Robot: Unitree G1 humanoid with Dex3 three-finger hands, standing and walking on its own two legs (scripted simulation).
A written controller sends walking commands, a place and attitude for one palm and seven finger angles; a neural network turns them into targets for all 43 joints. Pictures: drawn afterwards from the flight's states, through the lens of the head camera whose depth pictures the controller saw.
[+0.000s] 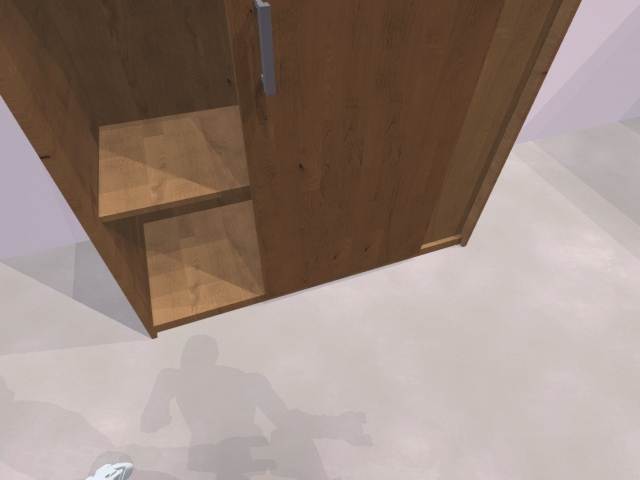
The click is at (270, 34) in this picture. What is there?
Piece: wardrobe's sliding door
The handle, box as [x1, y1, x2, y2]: [254, 0, 275, 94]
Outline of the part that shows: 254,0 255,6 257,8 263,72 261,75 261,80 264,84 264,91 266,94 275,93 270,6 267,2 263,3 260,0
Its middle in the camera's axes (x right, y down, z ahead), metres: -0.11 -0.37 +0.75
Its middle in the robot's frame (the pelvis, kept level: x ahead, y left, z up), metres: +0.82 +0.16 +0.17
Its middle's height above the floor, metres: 0.94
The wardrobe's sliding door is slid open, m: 0.39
